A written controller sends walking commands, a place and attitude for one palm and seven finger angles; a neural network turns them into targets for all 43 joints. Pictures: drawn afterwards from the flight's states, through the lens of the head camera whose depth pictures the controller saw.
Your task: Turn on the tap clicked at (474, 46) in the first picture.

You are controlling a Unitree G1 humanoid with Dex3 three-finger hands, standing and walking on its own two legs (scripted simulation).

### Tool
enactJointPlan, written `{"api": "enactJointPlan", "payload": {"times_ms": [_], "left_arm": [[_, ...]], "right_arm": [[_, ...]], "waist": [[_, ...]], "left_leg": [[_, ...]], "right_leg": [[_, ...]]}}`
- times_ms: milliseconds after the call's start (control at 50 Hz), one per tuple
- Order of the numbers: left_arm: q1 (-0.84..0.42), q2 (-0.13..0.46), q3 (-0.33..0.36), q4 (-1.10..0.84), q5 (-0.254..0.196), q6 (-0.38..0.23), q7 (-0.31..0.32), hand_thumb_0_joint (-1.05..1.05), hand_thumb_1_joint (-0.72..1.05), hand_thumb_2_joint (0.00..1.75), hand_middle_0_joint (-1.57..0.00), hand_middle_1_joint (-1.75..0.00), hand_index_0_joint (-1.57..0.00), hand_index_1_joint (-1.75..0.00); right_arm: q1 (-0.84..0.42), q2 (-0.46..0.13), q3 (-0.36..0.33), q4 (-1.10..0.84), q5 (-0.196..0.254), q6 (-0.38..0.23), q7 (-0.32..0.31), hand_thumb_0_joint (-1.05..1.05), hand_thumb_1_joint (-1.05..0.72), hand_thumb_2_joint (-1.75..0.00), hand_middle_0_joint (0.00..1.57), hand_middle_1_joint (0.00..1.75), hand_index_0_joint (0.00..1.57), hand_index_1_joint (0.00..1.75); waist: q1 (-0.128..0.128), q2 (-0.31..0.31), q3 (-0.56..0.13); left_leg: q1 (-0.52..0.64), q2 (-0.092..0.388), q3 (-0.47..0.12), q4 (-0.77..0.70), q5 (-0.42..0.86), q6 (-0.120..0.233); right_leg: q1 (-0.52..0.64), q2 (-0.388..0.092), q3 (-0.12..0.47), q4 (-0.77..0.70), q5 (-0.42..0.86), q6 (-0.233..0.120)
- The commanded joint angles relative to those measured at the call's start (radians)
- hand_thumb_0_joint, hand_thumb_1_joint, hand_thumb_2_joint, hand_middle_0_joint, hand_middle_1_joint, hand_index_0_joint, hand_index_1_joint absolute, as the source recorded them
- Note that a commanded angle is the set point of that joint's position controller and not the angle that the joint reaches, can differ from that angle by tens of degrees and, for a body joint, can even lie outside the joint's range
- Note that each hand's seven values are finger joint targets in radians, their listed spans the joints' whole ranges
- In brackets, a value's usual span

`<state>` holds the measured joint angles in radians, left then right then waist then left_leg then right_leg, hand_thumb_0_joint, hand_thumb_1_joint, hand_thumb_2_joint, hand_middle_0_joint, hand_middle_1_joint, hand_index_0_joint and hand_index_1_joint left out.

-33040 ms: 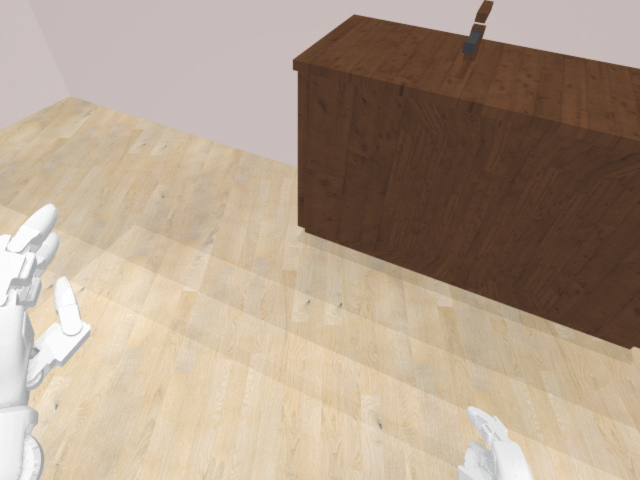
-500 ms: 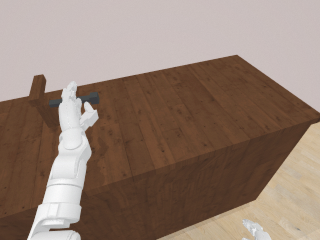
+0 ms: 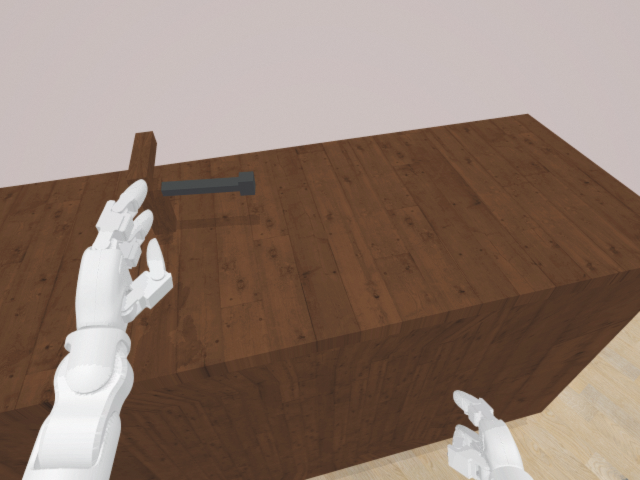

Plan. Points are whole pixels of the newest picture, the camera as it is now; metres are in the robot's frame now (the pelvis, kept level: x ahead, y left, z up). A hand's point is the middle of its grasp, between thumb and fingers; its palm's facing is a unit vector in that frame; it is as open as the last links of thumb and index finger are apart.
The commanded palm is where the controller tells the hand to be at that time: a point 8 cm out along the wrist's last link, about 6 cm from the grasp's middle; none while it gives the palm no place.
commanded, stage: draw the hand back beside the body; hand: left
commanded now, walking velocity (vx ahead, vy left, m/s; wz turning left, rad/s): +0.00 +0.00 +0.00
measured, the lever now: (247, 183) +0.53 +0.18 +0.09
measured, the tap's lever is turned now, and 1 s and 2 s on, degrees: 82 82 82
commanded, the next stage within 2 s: step back with the hand held close in 0.68 s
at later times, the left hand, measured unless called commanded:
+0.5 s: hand (85, 324) +0.21 +0.26 +0.15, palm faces +0.43 -0.84 -0.34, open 7.4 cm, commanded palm +0.18 +0.29 +0.16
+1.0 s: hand (116, 322) +0.22 +0.23 +0.15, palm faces +0.36 -0.84 -0.41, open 7.4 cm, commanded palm +0.16 +0.27 +0.17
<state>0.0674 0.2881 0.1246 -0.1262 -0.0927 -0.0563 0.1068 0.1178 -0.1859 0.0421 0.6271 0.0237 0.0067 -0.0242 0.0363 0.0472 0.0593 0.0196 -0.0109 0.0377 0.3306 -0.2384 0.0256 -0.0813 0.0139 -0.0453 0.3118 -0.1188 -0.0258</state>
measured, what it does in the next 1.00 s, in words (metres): stands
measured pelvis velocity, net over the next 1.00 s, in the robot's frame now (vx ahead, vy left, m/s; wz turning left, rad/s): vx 0.00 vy -0.01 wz -0.02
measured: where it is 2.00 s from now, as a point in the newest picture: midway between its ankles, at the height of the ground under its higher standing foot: outside the picture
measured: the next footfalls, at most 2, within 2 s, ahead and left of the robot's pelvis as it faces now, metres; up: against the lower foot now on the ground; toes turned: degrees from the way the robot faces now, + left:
none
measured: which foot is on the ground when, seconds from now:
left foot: down 0.00-1.00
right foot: down 0.00-1.00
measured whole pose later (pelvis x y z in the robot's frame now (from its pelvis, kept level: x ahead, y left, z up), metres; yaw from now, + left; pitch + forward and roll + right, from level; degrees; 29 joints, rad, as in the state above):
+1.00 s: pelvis +0.00 -0.01 +0.00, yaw -1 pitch -1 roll +0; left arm 0.44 0.34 0.32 -0.41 -0.07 -0.15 0.11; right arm 0.14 -0.24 0.01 0.57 0.02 -0.02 -0.05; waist 0.03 0.06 0.06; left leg -0.13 0.01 0.05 0.43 -0.27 0.01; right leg -0.23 0.03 -0.04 0.39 -0.14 -0.03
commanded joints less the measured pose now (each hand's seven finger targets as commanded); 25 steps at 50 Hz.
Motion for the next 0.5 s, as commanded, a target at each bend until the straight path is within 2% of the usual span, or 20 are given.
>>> {"api": "enactJointPlan", "payload": {"times_ms": [0, 60, 100, 120, 140, 160, 180, 220, 240, 280, 320, 340, 380, 440, 480], "left_arm": [[-0.207, 0.149, 0.086, -0.356, 0.013, -0.085, 0.009, 0.00, 0.90, 0.90, -0.19, -0.27, -0.19, -0.27], [-0.116, 0.130, 0.079, -0.359, 0.017, -0.082, 0.004, 0.00, 0.90, 0.90, -0.19, -0.28, -0.19, -0.28], [-0.059, 0.123, 0.084, -0.362, 0.017, -0.081, 0.002, 0.00, 0.90, 0.90, -0.20, -0.29, -0.20, -0.29], [-0.031, 0.138, 0.103, -0.370, 0.019, -0.082, 0.003, 0.00, 0.90, 0.90, -0.20, -0.29, -0.20, -0.29], [-0.010, 0.144, 0.116, -0.383, 0.018, -0.082, 0.001, 0.00, 0.90, 0.90, -0.20, -0.29, -0.20, -0.29], [0.004, 0.159, 0.135, -0.404, 0.021, -0.087, 0.004, 0.00, 0.90, 0.90, -0.20, -0.30, -0.20, -0.30], [0.037, 0.160, 0.146, -0.401, 0.022, -0.088, 0.005, 0.00, 0.90, 0.90, -0.20, -0.30, -0.20, -0.30], [0.077, 0.192, 0.187, -0.440, 0.021, -0.091, 0.009, 0.00, 0.90, 0.90, -0.20, -0.30, -0.20, -0.30], [0.093, 0.215, 0.216, -0.468, 0.020, -0.093, 0.011, 0.00, 0.90, 0.90, -0.20, -0.30, -0.20, -0.30], [0.145, 0.212, 0.224, -0.491, 0.023, -0.098, 0.015, 0.00, 0.90, 0.90, -0.20, -0.30, -0.20, -0.30], [0.189, 0.209, 0.231, -0.512, 0.020, -0.096, 0.016, 0.00, 0.90, 0.90, -0.20, -0.30, -0.20, -0.30], [0.205, 0.225, 0.249, -0.543, 0.018, -0.098, 0.018, 0.00, 0.90, 0.90, -0.20, -0.30, -0.20, -0.30], [0.261, 0.216, 0.253, -0.527, 0.019, -0.096, 0.020, 0.00, 0.90, 0.90, -0.20, -0.30, -0.20, -0.30], [0.195, 0.189, 0.213, -0.537, 0.023, -0.095, 0.020, 0.00, 0.90, 0.90, -0.20, -0.30, -0.20, -0.30], [0.192, 0.179, 0.203, -0.489, 0.029, -0.093, 0.026, 0.00, 0.90, 0.90, -0.20, -0.30, -0.20, -0.30]], "right_arm": [[-0.139, -0.128, -0.046, -0.163, -0.014, -0.068, -0.008, 0.00, -0.90, -0.90, 0.20, 0.30, 0.20, 0.30], [-0.124, -0.139, -0.053, -0.161, -0.017, -0.076, -0.008, 0.00, -0.90, -0.90, 0.20, 0.30, 0.20, 0.30], [-0.116, -0.142, -0.056, -0.155, -0.017, -0.075, -0.006, 0.00, -0.90, -0.90, 0.20, 0.30, 0.20, 0.30], [-0.112, -0.144, -0.059, -0.153, -0.019, -0.075, -0.006, 0.00, -0.90, -0.90, 0.20, 0.30, 0.20, 0.30], [-0.118, -0.144, -0.059, -0.154, -0.018, -0.075, -0.005, 0.00, -0.90, -0.90, 0.20, 0.30, 0.20, 0.30], [-0.109, -0.145, -0.061, -0.152, -0.020, -0.076, -0.004, 0.00, -0.90, -0.90, 0.20, 0.30, 0.20, 0.30], [-0.108, -0.143, -0.060, -0.149, -0.022, -0.078, -0.004, 0.00, -0.90, -0.90, 0.20, 0.30, 0.20, 0.30], [-0.102, -0.143, -0.064, -0.153, -0.025, -0.081, -0.005, 0.00, -0.90, -0.90, 0.20, 0.30, 0.20, 0.30], [-0.105, -0.145, -0.064, -0.157, -0.025, -0.083, -0.004, 0.00, -0.90, -0.90, 0.20, 0.30, 0.20, 0.30], [-0.094, -0.139, -0.065, -0.158, -0.028, -0.091, -0.004, 0.00, -0.90, -0.90, 0.20, 0.30, 0.20, 0.30], [-0.091, -0.140, -0.066, -0.160, -0.027, -0.096, -0.003, 0.00, -0.90, -0.90, 0.20, 0.30, 0.20, 0.30], [-0.092, -0.144, -0.068, -0.166, -0.026, -0.102, -0.003, 0.00, -0.90, -0.90, 0.20, 0.30, 0.20, 0.30], [-0.082, -0.143, -0.070, -0.160, -0.028, -0.108, -0.004, 0.00, -0.90, -0.90, 0.20, 0.30, 0.20, 0.30], [-0.087, -0.149, -0.070, -0.155, -0.026, -0.122, -0.008, 0.00, -0.90, -0.90, 0.20, 0.30, 0.20, 0.30], [-0.080, -0.150, -0.073, -0.143, -0.025, -0.126, -0.015, 0.00, -0.90, -0.90, 0.20, 0.30, 0.20, 0.30]], "waist": [[0.011, 0.061, -0.154], [0.007, -0.016, -0.127], [0.011, -0.032, -0.115], [0.014, -0.026, -0.126], [0.015, -0.002, -0.109], [0.019, 0.023, -0.130], [0.022, 0.016, -0.116], [0.030, 0.028, -0.152], [0.033, 0.053, -0.163], [0.037, 0.077, -0.170], [0.036, 0.066, -0.156], [0.036, 0.070, -0.165], [0.037, 0.067, -0.143], [0.016, 0.055, -0.106], [0.015, 0.032, -0.089]], "left_leg": [[-0.055, 0.049, -0.073, -0.061, 0.223, -0.025], [-0.052, 0.061, -0.079, -0.059, 0.281, -0.032], [-0.061, 0.062, -0.081, -0.055, 0.303, -0.040], [-0.060, 0.060, -0.078, -0.050, 0.303, -0.040], [-0.068, 0.060, -0.082, -0.052, 0.309, -0.045], [-0.063, 0.061, -0.084, -0.045, 0.329, -0.051], [-0.075, 0.062, -0.086, -0.042, 0.337, -0.054], [-0.070, 0.061, -0.084, -0.030, 0.380, -0.056], [-0.069, 0.060, -0.086, -0.027, 0.389, -0.059], [-0.061, 0.065, -0.085, -0.015, 0.429, -0.064], [-0.069, 0.067, -0.085, -0.012, 0.431, -0.065], [-0.068, 0.068, -0.091, -0.010, 0.437, -0.066], [-0.077, 0.069, -0.084, -0.005, 0.439, -0.063], [-0.077, 0.068, -0.081, -0.007, 0.384, -0.052], [-0.086, 0.065, -0.076, -0.013, 0.333, -0.048]], "right_leg": [[0.091, -0.024, 0.027, -0.011, 0.090, -0.028], [0.074, -0.019, 0.020, -0.001, 0.099, -0.024], [0.070, -0.018, 0.019, 0.004, 0.098, -0.023], [0.074, -0.020, 0.021, 0.004, 0.100, -0.023], [0.072, -0.018, 0.022, 0.005, 0.094, -0.025], [0.079, -0.022, 0.023, 0.010, 0.103, -0.025], [0.078, -0.021, 0.020, 0.012, 0.103, -0.026], [0.104, -0.023, 0.023, 0.019, 0.135, -0.025], [0.113, -0.022, 0.027, 0.023, 0.138, -0.025], [0.111, -0.026, 0.026, 0.026, 0.153, -0.025], [0.106, -0.025, 0.026, 0.022, 0.152, -0.024], [0.111, -0.024, 0.029, 0.027, 0.153, -0.023], [0.097, -0.027, 0.025, 0.024, 0.154, -0.021], [0.056, -0.027, 0.029, 0.018, 0.124, -0.019], [0.042, -0.028, 0.022, 0.014, 0.092, -0.018]]}}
